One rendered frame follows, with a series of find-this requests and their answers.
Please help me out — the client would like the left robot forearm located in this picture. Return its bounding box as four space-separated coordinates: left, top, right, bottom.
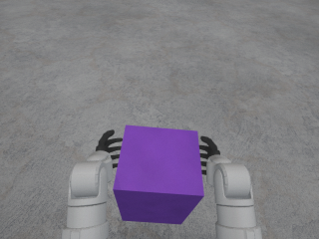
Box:
61 150 114 239

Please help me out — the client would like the carton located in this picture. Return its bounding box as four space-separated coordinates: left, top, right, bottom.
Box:
113 124 204 225

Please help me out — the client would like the right robot forearm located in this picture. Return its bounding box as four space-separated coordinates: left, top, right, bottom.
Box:
206 154 262 239

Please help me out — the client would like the right robot hand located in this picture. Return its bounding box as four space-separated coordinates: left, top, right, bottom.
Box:
199 136 220 175

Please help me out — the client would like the left robot hand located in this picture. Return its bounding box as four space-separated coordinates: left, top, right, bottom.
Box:
96 129 123 168

